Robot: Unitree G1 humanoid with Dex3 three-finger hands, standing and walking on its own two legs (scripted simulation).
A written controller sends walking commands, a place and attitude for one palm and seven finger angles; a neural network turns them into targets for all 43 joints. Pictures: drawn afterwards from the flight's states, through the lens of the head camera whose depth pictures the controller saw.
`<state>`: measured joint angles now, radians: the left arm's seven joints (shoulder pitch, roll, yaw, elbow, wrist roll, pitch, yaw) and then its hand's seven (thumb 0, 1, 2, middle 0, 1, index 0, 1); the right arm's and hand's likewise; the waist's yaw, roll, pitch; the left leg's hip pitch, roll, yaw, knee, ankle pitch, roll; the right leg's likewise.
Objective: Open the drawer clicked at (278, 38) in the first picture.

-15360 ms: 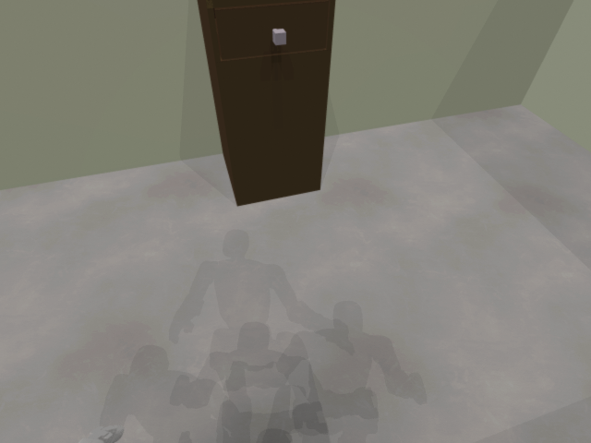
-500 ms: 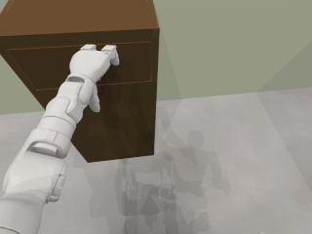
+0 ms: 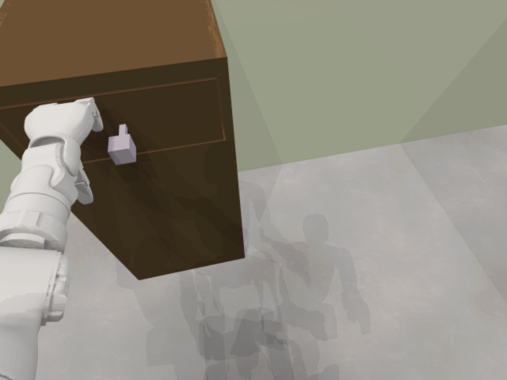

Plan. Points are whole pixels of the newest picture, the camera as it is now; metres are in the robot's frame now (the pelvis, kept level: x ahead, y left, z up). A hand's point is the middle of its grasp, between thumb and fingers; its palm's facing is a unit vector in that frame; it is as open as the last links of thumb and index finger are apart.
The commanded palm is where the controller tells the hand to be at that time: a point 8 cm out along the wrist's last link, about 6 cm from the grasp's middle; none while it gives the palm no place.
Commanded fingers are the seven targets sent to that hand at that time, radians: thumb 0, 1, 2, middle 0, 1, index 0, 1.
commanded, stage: move the hooked fingers above the handle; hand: left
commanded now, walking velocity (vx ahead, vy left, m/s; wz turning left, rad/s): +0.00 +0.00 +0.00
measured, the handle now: (122, 141) +0.54 +0.22 +0.04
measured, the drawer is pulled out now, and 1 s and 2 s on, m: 0.00 0.00 0.00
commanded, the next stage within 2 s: lower the fingers behind the handle in 0.40 s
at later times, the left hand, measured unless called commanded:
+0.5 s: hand (103, 119) +0.51 +0.22 +0.13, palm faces -0.02 +0.02 -1.00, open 13.4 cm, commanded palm +0.48 +0.24 +0.15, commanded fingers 0.00 -0.50 0.30 -0.30 -1.20 -0.30 -1.20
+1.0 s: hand (94, 151) +0.50 +0.25 +0.07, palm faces -0.02 -0.01 -1.00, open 13.8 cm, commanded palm +0.48 +0.24 +0.12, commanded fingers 0.00 -0.50 0.30 -0.30 -1.20 -0.30 -1.20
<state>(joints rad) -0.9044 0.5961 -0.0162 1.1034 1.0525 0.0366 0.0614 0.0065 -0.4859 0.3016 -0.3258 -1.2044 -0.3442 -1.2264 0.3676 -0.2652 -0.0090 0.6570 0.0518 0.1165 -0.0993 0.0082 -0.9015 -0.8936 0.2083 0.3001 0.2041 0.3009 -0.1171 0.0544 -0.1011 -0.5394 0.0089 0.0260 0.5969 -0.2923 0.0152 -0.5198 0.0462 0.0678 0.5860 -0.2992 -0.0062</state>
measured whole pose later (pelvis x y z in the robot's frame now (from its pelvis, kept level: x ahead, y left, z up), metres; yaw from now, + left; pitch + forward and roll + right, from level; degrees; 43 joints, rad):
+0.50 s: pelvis +0.00 +0.01 +0.00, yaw +1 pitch +14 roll +0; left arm -1.07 0.46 -0.08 1.19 1.06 0.19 0.15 0.00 -0.49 0.30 -0.38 -1.25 -0.36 -1.29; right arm 0.30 -0.23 0.01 0.69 0.03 0.13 -0.04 0.01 -0.90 -0.89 0.21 0.30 0.20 0.30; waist -0.12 0.08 -0.14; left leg -0.56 -0.01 0.02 0.62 -0.31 0.03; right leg -0.54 0.03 0.06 0.60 -0.32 0.00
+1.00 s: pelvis +0.01 +0.00 -0.01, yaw +2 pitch +17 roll -1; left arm -0.96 0.50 -0.09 1.11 1.05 0.11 0.24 0.00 -0.49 0.30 -0.32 -1.20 -0.31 -1.20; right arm 0.34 -0.29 -0.07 0.74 0.01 0.09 -0.02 0.01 -0.91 -0.89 0.20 0.30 0.20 0.30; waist -0.12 0.04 -0.14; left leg -0.65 0.00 -0.03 0.69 -0.33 0.01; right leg -0.60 0.04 0.01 0.64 -0.34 -0.01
